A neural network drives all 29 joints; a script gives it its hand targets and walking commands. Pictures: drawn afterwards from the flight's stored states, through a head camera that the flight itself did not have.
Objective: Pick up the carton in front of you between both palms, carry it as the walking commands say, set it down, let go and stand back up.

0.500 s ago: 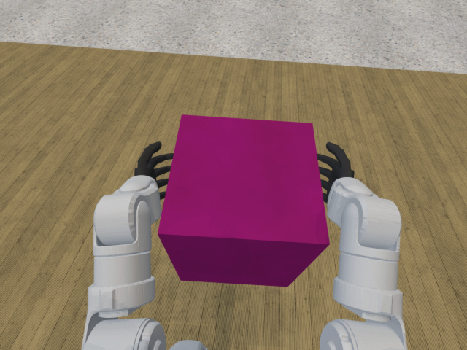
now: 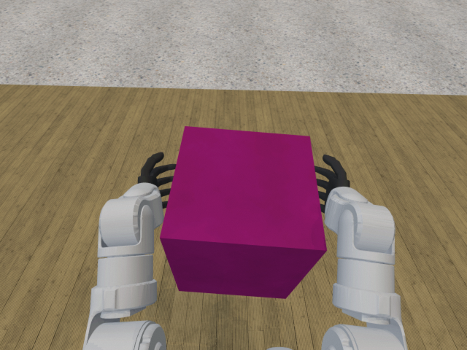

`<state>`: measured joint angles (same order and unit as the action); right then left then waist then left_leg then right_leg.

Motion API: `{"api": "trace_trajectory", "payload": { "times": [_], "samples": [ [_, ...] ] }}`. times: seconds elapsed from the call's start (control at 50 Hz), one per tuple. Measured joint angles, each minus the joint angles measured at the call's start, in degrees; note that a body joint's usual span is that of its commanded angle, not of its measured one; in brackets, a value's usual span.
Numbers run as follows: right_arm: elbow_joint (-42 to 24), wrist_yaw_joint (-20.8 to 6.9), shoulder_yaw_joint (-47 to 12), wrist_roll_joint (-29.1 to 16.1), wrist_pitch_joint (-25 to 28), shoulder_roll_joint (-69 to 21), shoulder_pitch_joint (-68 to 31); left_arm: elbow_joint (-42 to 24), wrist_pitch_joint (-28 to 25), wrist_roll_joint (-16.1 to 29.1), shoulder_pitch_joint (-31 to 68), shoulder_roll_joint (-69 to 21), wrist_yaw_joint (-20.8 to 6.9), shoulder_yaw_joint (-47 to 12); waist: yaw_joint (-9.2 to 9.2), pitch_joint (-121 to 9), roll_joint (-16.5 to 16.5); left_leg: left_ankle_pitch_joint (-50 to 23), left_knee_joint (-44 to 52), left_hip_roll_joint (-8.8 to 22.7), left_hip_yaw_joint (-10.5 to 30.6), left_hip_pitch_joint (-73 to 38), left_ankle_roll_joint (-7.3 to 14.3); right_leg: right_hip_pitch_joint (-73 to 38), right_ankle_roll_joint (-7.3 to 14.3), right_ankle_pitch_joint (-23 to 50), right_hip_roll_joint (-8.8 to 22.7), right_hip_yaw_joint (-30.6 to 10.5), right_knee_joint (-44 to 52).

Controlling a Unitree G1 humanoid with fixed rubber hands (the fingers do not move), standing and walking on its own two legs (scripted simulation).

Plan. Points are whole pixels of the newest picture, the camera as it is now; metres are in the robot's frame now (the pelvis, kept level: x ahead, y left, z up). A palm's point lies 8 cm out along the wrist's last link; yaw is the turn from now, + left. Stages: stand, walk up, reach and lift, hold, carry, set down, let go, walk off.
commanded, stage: carry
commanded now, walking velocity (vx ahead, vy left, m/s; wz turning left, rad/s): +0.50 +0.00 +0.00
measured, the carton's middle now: (239, 219) +0.34 -0.01 +0.02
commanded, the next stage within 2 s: none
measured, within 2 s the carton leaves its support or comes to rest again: neither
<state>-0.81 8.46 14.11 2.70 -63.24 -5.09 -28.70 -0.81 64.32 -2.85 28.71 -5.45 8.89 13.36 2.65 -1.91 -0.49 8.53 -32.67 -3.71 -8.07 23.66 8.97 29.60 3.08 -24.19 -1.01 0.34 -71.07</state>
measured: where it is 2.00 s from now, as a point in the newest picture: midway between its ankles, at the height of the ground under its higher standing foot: (229, 171)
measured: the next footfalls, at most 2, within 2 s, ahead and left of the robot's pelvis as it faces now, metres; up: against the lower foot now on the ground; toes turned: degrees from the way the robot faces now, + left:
right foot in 0.36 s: +0.40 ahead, -0.07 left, -0.03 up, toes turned -2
left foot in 0.88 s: +0.73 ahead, +0.04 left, -0.07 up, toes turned +4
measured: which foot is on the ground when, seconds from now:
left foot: down 0.00-0.36, up 0.38-0.86, down 0.88-1.00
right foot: up 0.00-0.34, down 0.36-0.88, up 0.90-1.00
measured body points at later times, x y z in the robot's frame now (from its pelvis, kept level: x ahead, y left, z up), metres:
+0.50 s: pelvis +0.32 -0.04 -0.04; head +0.34 -0.05 +0.41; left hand +0.66 +0.13 +0.06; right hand +0.68 -0.17 +0.06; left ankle +0.21 +0.07 -0.65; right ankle +0.36 -0.07 -0.76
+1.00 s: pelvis +0.64 +0.00 -0.07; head +0.66 +0.00 +0.38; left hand +0.99 +0.14 +0.02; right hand +0.98 -0.17 +0.02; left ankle +0.69 +0.04 -0.79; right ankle +0.52 -0.11 -0.68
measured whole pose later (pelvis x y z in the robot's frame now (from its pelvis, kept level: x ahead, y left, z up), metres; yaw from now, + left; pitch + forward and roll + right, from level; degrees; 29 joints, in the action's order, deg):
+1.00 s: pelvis +0.64 +0.00 -0.07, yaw +0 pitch +4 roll +0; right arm 0.8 8.6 13.9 3.7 -63.2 -5.3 -28.6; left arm 1.7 63.9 -1.9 28.7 -4.2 9.0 12.6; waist 2.1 -3.6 0.0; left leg 7.3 -34.4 -3.7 -7.8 26.0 8.6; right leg 26.8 3.1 -26.0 -2.5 0.7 -75.1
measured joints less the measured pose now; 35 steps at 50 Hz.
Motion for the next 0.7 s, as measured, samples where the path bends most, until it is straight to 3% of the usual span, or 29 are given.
{"api": "trace_trajectory", "payload": {
  "times": [0.08, 0.16, 0.28, 0.34, 0.36, 0.42, 0.46, 0.6, 0.7],
  "samples": [
    [-0.5, 0.0, 0.1, -1.4, 2.3, 0.1, -0.1, -2.5, -1.6, -0.8, -0.9, -1.0, 0.0, 0.4, 0.35, 1.1, -0.2, 2.2, 3.0, 0.1, 0.5, -4.5, -0.2, 7.6, -1.1, 4.7, 3.1, -0.3, 10.0],
    [-1.5, 0.0, -0.4, -1.8, 3.5, -0.1, -0.4, -5.0, -2.6, -0.5, -1.9, -0.7, -0.1, 0.0, 0.35, 1.1, -0.1, 5.0, 5.5, 0.1, 1.5, -9.6, -1.1, 11.1, -1.2, 13.8, 3.9, 0.3, 19.8],
    [-3.1, 0.0, -1.6, -1.5, 2.9, -0.2, -1.3, -7.8, -1.5, 0.2, -1.9, 0.5, -0.1, -0.3, 0.75, -0.8, 1.1, 12.2, 6.4, -0.7, 3.1, -17.9, -2.6, 6.8, 0.4, 28.9, 1.6, 3.9, 39.3],
    [-2.6, 0.0, -1.7, -1.4, 1.5, 0.6, -1.5, -6.2, -0.5, 0.1, -0.9, 0.6, -0.1, -0.6, 0.42, -2.4, 1.3, 18.4, -0.7, -1.1, 3.5, -20.3, -3.5, 0.2, 1.9, 32.8, -0.4, 6.9, 47.1],
    [-2.3, 0.0, -1.6, -1.4, 1.0, 1.1, -1.6, -5.2, -0.2, -0.1, -0.2, 0.5, -0.1, -0.7, 0.08, -3.0, 1.5, 20.0, -7.1, -1.3, 3.4, -19.3, -4.0, -2.3, 2.1, 32.2, -0.5, 7.0, 47.5],
    [0.3, 0.0, -1.3, -2.0, 0.2, 2.8, -2.4, -1.3, -0.2, -1.0, 1.4, 0.2, 0.0, -1.0, -2.71, -2.4, -0.7, 22.6, -33.0, -0.2, 6.4, -8.7, -5.5, -1.0, 4.5, 19.7, -2.4, 7.6, 37.6],
    [1.0, 0.2, -0.9, -1.4, -0.4, 1.8, -1.6, -0.2, 0.3, -0.7, 0.5, 0.3, 0.0, -1.0, -4.12, -1.6, 0.2, 20.0, -41.2, 0.4, 7.1, -1.6, -5.3, -2.5, 5.2, 17.7, -2.5, 7.3, 36.5],
    [-1.6, 0.1, 0.6, 1.0, 1.1, -1.3, -0.6, -1.0, -2.4, 1.7, -0.8, 0.7, 0.1, -0.2, -5.68, 0.8, 0.8, 10.3, -29.9, 6.3, 8.2, 14.8, -6.7, -10.1, 5.1, 13.0, -2.8, 6.5, 40.4],
    [-4.8, 0.1, 0.2, 0.8, 1.8, -1.0, 0.3, -2.2, -3.4, 2.3, 0.0, 0.7, 0.1, -0.8, -5.93, 0.6, 0.7, -0.7, -17.6, 7.0, 7.0, 18.2, -6.8, -16.3, 4.2, 9.0, -3.0, 5.1, 42.9]
  ]
}}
